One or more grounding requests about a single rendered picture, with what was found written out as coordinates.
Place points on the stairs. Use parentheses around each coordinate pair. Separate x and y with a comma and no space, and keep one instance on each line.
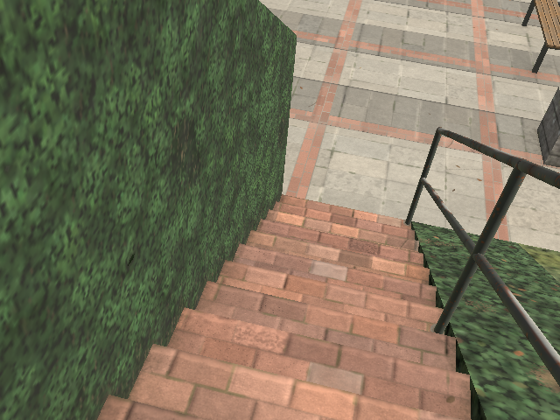
(325,314)

